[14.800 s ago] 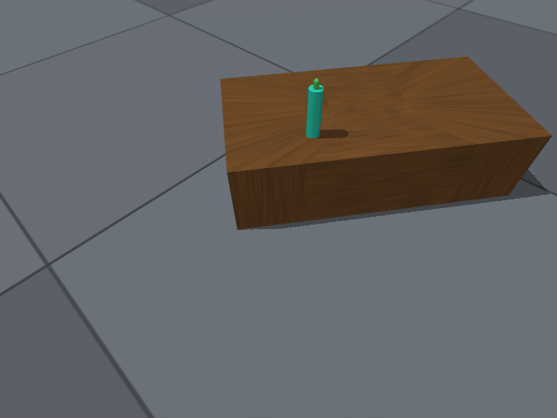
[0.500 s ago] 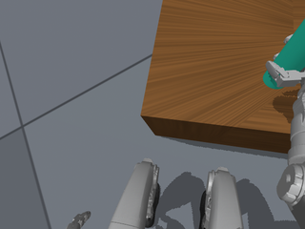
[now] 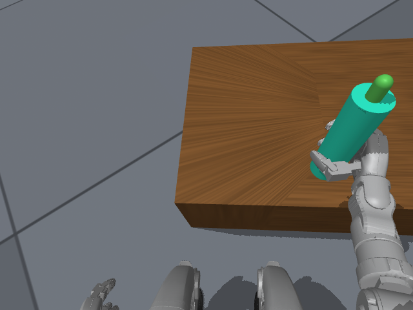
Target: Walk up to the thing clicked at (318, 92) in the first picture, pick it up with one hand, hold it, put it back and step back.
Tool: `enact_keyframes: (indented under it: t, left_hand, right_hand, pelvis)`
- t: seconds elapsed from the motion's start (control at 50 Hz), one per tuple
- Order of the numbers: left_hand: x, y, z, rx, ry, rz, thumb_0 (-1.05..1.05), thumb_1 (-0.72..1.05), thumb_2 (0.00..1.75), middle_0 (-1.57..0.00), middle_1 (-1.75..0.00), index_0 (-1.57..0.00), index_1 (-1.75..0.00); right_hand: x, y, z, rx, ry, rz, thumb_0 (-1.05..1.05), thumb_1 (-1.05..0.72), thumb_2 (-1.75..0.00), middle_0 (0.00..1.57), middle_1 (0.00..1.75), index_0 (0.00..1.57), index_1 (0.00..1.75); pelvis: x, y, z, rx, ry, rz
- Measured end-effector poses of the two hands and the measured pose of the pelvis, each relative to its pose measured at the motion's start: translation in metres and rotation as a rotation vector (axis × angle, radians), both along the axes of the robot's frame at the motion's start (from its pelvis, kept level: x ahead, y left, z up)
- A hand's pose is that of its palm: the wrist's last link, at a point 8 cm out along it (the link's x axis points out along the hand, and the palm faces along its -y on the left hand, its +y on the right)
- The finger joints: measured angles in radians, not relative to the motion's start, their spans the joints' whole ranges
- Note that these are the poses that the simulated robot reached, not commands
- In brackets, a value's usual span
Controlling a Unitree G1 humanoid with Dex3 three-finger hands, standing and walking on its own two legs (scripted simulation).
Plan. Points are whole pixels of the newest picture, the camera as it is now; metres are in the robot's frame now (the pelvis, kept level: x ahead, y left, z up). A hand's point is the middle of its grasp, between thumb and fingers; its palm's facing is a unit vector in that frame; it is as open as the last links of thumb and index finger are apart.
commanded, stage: lift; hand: right
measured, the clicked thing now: (348, 133) +0.41 -0.20 +0.06
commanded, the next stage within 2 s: hold in 0.98 s
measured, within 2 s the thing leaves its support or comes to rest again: neither
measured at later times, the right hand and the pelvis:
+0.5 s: hand (335, 152) +0.38 -0.18 +0.06, palm faces +0.18 +0.98 -0.02, open 8.7 cm; pelvis +0.01 +0.01 +0.04, yaw +0 degrees
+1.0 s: hand (340, 157) +0.36 -0.18 +0.08, palm faces +0.18 +0.98 -0.02, open 8.7 cm; pelvis +0.02 +0.01 +0.06, yaw +0 degrees
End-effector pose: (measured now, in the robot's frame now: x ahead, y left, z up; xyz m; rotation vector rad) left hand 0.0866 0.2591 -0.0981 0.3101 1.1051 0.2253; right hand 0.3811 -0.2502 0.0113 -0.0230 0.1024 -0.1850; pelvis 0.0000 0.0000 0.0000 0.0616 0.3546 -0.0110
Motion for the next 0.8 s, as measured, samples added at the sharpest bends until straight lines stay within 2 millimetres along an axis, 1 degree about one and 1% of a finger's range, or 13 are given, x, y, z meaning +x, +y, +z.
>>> enact_keyframes:
  t: [0.18,0.4,0.58,0.8]
  left_hand:
    - [0.013,-0.004,0.017,-0.014,-0.038,-0.011,0.01,0.87,0.90,-0.20,-0.29,-0.19,-0.29]
    - [0.020,-0.009,0.031,-0.043,-0.066,-0.005,0.01,0.88,0.89,-0.20,-0.29,-0.19,-0.29]
    - [0.024,-0.009,0.039,-0.048,-0.084,-0.002,0.01,0.89,0.89,-0.19,-0.29,-0.19,-0.29]
    - [0.031,-0.007,0.048,-0.038,-0.096,0.000,0.01,0.89,0.89,-0.20,-0.29,-0.19,-0.29]
  right_hand:
    - [-0.020,0.007,0.021,-0.001,-0.012,0.006,-0.01,0.33,-1.17,0.81,1.18,0.83,1.21]
    - [-0.030,0.017,0.045,0.002,-0.027,0.005,-0.01,0.33,-1.17,0.81,1.18,0.83,1.21]
    - [-0.039,0.022,0.053,0.005,-0.025,0.009,-0.01,0.32,-1.17,0.81,1.18,0.83,1.21]
    - [-0.048,0.023,0.061,0.007,-0.027,0.002,-0.01,0.32,-1.17,0.81,1.18,0.83,1.21]
  pelvis:
    - [0.005,0.001,0.019,-0.010,-0.052,-0.001]
    - [0.011,0.005,0.036,-0.020,-0.106,0.001]
    - [0.014,0.006,0.045,-0.024,-0.134,0.003]
    - [0.018,0.006,0.052,-0.028,-0.160,0.002]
